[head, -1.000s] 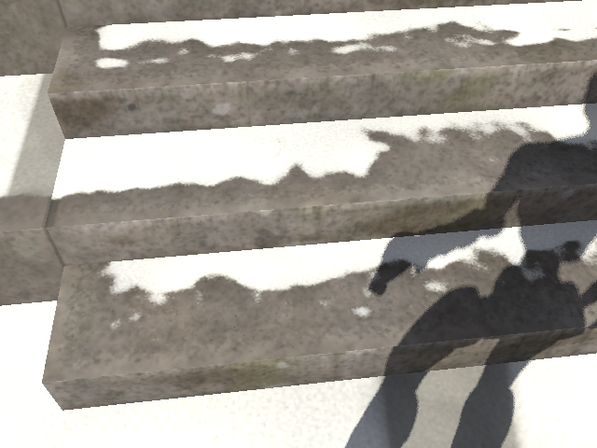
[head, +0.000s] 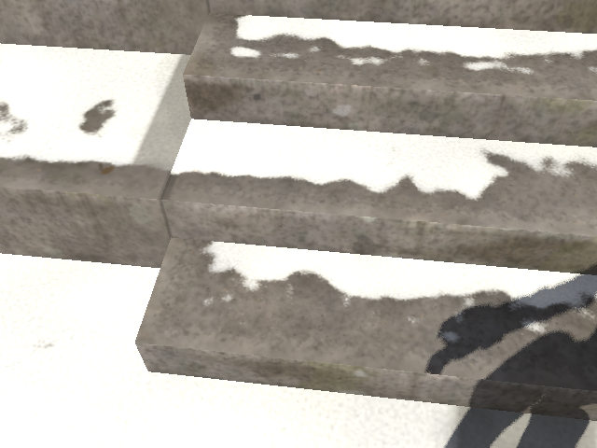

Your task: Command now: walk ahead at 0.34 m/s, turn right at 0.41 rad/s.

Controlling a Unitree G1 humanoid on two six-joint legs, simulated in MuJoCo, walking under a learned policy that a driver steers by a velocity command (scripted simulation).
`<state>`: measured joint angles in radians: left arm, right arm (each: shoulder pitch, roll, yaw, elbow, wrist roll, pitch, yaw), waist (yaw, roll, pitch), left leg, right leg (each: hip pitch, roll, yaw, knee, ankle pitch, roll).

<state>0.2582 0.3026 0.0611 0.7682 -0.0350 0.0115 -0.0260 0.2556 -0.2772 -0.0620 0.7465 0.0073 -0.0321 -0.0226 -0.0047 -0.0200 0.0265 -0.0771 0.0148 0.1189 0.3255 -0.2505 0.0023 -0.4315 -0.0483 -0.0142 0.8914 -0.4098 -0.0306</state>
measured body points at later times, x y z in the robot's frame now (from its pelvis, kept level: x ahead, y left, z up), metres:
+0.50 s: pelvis +0.19 -0.10 +0.01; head +0.21 -0.14 +0.45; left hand +0.32 +0.16 -0.09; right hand +0.35 -0.40 -0.08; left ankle +0.40 +0.02 -0.68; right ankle +0.10 -0.16 -0.74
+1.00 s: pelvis +0.46 -0.14 -0.01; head +0.50 -0.12 +0.44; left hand +0.67 +0.05 -0.10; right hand +0.43 -0.41 -0.13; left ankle +0.44 -0.07 -0.74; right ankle +0.49 -0.27 -0.48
